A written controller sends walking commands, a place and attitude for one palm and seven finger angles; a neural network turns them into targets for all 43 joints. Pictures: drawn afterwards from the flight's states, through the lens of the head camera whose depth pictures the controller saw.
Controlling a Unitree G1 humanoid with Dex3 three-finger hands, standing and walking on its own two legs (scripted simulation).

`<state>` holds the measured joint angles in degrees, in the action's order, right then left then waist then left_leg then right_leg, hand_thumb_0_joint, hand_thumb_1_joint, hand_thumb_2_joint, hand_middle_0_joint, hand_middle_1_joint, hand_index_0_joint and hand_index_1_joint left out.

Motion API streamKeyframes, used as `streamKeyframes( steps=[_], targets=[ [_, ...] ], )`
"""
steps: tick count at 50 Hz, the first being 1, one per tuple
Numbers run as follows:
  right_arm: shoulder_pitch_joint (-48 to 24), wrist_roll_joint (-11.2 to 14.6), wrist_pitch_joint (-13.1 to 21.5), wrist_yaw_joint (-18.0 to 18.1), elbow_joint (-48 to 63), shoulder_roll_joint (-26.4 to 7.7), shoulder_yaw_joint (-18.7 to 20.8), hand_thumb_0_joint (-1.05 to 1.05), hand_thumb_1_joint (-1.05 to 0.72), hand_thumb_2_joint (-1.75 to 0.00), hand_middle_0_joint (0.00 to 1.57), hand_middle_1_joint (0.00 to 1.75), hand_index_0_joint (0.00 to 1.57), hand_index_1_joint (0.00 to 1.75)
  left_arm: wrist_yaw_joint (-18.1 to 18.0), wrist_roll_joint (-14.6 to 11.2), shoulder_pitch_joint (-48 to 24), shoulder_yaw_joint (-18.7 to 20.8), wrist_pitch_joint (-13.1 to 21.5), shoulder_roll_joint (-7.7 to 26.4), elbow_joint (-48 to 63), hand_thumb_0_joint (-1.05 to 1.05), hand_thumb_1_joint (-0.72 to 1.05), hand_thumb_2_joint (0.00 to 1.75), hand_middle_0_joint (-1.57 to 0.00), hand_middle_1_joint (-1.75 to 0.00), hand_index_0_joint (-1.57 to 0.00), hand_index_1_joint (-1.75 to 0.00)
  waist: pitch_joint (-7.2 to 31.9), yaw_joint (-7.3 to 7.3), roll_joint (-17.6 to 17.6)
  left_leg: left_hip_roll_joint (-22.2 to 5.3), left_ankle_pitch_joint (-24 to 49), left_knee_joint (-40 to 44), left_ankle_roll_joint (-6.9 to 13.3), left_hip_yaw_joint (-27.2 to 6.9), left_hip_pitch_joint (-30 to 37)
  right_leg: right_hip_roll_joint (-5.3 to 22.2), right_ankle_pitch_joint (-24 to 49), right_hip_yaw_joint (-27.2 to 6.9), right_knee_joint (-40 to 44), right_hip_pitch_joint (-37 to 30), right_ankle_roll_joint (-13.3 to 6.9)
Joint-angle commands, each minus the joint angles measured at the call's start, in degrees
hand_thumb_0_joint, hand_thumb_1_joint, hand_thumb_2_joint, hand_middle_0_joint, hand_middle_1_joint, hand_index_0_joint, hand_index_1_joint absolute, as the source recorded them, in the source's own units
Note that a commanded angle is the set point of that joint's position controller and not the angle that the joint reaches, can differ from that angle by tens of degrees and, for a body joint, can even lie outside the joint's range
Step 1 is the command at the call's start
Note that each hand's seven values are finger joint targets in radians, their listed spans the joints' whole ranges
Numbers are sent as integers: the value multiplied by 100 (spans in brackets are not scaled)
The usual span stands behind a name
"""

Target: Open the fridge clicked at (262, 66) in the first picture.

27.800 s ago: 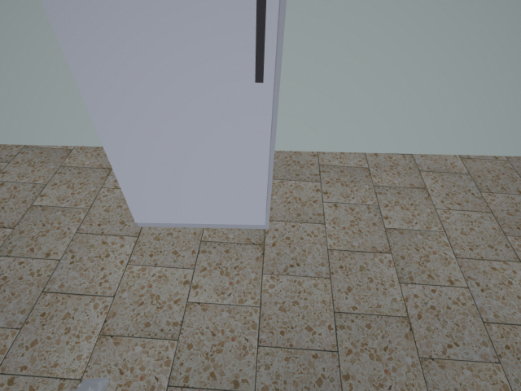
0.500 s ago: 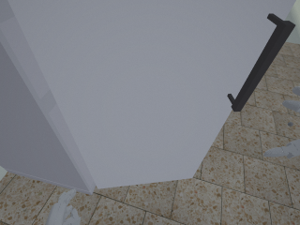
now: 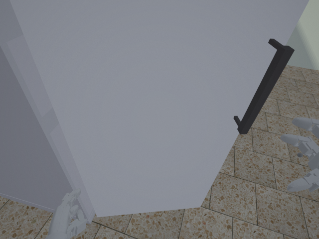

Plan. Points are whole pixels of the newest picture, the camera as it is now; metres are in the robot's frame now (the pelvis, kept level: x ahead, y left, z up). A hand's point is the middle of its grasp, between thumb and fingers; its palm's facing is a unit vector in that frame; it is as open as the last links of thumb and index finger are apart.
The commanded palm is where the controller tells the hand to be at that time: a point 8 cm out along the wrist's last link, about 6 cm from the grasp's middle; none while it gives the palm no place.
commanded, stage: draw the hand back to the body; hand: right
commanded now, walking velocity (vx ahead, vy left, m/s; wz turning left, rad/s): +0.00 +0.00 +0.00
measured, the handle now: (256, 92) +0.45 -0.24 +0.19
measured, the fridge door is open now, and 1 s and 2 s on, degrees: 69 69 69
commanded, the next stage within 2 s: step back with the hand held close in 1.32 s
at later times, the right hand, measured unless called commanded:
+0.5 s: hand out of the picture +0.21 -0.29 +0.17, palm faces +0.51 +0.82 -0.26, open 13.1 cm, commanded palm +0.16 -0.32 +0.18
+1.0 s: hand (307, 191) +0.18 -0.25 +0.16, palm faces +0.48 +0.80 -0.37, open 8.3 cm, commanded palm +0.14 -0.29 +0.18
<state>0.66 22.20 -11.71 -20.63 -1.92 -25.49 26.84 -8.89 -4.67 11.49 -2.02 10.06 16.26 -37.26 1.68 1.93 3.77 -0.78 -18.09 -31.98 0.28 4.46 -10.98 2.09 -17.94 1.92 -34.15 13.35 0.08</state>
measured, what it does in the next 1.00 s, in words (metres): stands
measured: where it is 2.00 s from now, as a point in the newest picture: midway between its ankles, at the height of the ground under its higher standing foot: outside the picture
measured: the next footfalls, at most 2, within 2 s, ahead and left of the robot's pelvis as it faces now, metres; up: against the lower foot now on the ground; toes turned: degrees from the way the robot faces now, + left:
none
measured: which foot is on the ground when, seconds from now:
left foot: down 0.00-1.00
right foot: down 0.00-1.00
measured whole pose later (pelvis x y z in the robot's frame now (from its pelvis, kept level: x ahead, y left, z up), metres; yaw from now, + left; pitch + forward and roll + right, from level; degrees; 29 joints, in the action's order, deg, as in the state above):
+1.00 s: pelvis +0.00 +0.01 +0.01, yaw +1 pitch -7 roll +0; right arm 27.0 4.5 5.2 7.3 19.5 -18.1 18.8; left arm -5.8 0.6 9.5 1.0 9.0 14.7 -40.0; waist -3.1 3.8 4.5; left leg 0.7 -12.8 -20.6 1.4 4.2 -0.8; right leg 2.9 -12.7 2.3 -22.8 2.9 1.1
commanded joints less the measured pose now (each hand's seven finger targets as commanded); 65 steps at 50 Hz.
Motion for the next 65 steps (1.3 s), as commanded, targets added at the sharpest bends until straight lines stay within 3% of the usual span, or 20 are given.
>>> streamKeyframes(
  steps=[1, 5, 7, 11, 12, 13, 14, 15, 17, 20, 24, 27, 32, 36, 40, 45, 47, 50, 58, 65],
  targets=[
    [-858, 226, 325, 236, 1310, -1227, 622, 0, 55, -20, 25, 115, 25, 115, 54, 9, -809, 163, 399, 656, 998, 0, 90, 90, -20, -30, -20, -30, 616, 160, -135, 129, 1805, 564, 20, -208, 172, -104, 1644, -297, 621, -387, -72],
    [-1128, 59, -60, 278, 1251, -936, 201, 0, 55, -20, 25, 115, 25, 115, 51, -19, -955, 134, 321, 677, 945, 0, 90, 90, -20, -30, -20, -30, 147, 89, 63, 169, 1062, 815, 67, -175, -31, -75, 1173, -328, 851, -364, -43],
    [-1427, -104, -146, 336, 1638, -982, 50, 0, 55, -20, 25, 115, 25, 115, 34, -11, -1008, 97, 311, 646, 1007, 0, 90, 90, -20, -30, -20, -30, 214, 74, 346, 188, 738, 881, 76, -129, -67, -83, 994, -379, 1009, -489, -42],
    [-1703, -238, 165, 442, 2491, -1237, 154, 0, 41, -27, 25, 107, 25, 107, -4, 75, -1031, 60, 370, 619, 1007, 0, 90, 90, -20, -30, -20, -30, 653, 65, 454, 238, 701, 926, 110, -92, 150, -71, 1051, -451, 1135, -817, -29],
    [-1686, -232, 269, 459, 2636, -1104, 54, 0, 37, -29, 24, 104, 24, 104, -8, 86, -1066, 10, 395, 573, 1014, 0, 90, 90, -20, -30, -20, -30, 663, 68, 467, 259, 716, 932, 117, -67, 182, -83, 1085, -472, 1173, -862, -16],
    [-1630, -1070, 760, 1614, 2991, -1660, 281, 0, 33, -31, 24, 102, 24, 102, 105, 373, -1001, 26, 505, 495, 1030, 0, 90, 90, -20, -30, -20, -30, 134, 189, 687, 181, 524, 1213, 141, -216, 192, -117, 736, -456, 1299, -571, 52],
    [-993, -1196, 906, 2094, 2570, -998, 13, 0, 30, -32, 24, 100, 24, 100, 140, 441, -924, 38, 537, 516, 829, 0, 90, 90, -20, -30, -20, -30, 14, 90, 697, 150, 442, 1178, 159, -109, 220, -92, 408, -520, 1474, -502, 135],
    [-779, -1273, 1003, 2320, 2648, -844, -59, 0, 26, -34, 24, 98, 24, 98, 173, 453, -896, 72, 544, 547, 762, 0, 90, 90, -20, -30, -20, -30, 47, 107, 448, 158, 456, 1186, 172, -116, 316, -75, 269, -581, 1561, -455, 152],
    [-319, -1437, 1211, 2572, 2765, -513, -267, 0, 19, -37, 24, 94, 24, 94, 208, 452, -937, 94, 463, 450, 723, 0, 90, 90, -20, -30, -20, -30, 132, 108, 454, 180, 443, 1230, 158, -130, 454, -38, 226, -503, 1690, -604, 107],
    [163, -1579, 1475, 2768, 2734, -494, -243, 0, 8, -43, 23, 87, 23, 87, 262, 477, -905, 176, 405, 478, 642, 0, 90, 90, -20, -30, -20, -30, 323, 142, 182, 180, 569, 1331, 153, -158, 733, -32, 455, -339, 1726, -697, 55],
    [177, -1729, 1706, 2885, 2795, -379, -391, 0, -7, -50, 23, 79, 23, 79, 284, 473, -965, 229, 331, 446, 597, 0, 90, 90, -20, -30, -20, -30, 155, 109, 129, 200, 548, 1418, 117, -168, 730, -35, 484, -268, 1826, -764, 30],
    [356, -1762, 1778, 2921, 2600, -433, -314, 0, -17, -55, 22, 73, 22, 73, 266, 481, -1020, 255, 273, 436, 540, 0, 90, 90, -20, -30, -20, -30, -100, 135, -136, 187, 459, 1519, 95, -166, 733, -64, 454, -194, 1851, -675, -20],
    [912, -1805, 1957, 2945, 2965, -532, -150, 0, -36, -64, 22, 62, 22, 62, 281, 505, -1050, 312, 259, 387, 551, 0, 90, 90, -20, -30, -20, -30, 154, 225, 136, 163, 846, 1511, 105, -183, 947, -110, 1017, -101, 1720, -900, -37],
    [1554, -1788, 1987, 2921, 3101, -522, -91, 0, -50, -71, 21, 53, 21, 53, 309, 508, -1025, 355, 245, 371, 567, 0, 90, 90, -20, -30, -20, -30, 21, 241, 123, 143, 1206, 1509, 82, -207, 959, -118, 1381, -6, 1591, -888, -49],
    [1764, -1755, 2012, 2885, 3082, -513, -41, 0, -65, -78, 21, 45, 21, 45, 297, 507, -993, 419, 198, 383, 580, 0, 90, 90, -20, -30, -20, -30, -183, 200, -322, 125, 1258, 1599, 42, -252, 820, -118, 1351, 70, 1496, -882, -105],
    [1936, -1776, 2060, 2871, 3334, -431, -140, 0, -83, -87, 20, 34, 20, 34, 286, 506, -982, 432, 196, 351, 623, 0, 90, 90, -20, -30, -20, -30, -209, 181, 5, 90, 1320, 1636, 19, -313, 706, -135, 1369, 156, 1406, -1006, -126],
    [2061, -1769, 2069, 2870, 3416, -415, -163, 0, -90, -90, 20, 30, 20, 30, 282, 511, -975, 427, 203, 339, 653, 0, 90, 90, -20, -30, -20, -30, -162, 194, -51, 83, 1365, 1620, -1, -323, 711, -141, 1395, 162, 1385, -1038, -146],
    [1848, -1791, 2082, 2893, 3448, -500, -118, 0, -90, -90, 20, 30, 20, 30, 251, 529, -954, 434, 215, 352, 624, 0, 90, 90, -20, -30, -20, -30, -145, 160, -280, 84, 1432, 1629, -10, -317, 702, -149, 1419, 157, 1345, -1073, -162],
    [1877, -1787, 2032, 2895, 3327, -418, -151, 0, -90, -90, 20, 30, 20, 30, 231, 535, -982, 382, 162, 277, 622, 0, 90, 90, -20, -30, -20, -30, -127, 196, -57, 55, 1566, 1592, -18, -307, 757, -151, 1522, 148, 1359, -1132, -164],
    [1906, -1773, 1986, 2869, 3292, -462, -111, 0, -90, -90, 20, 30, 20, 30, 244, 535, -1011, 370, 128, 289, 632, 0, 90, 90, -20, -30, -20, -30, -174, 217, -161, 79, 1484, 1590, -5, -268, 798, -133, 1517, 93, 1415, -1083, -145]
  ],
)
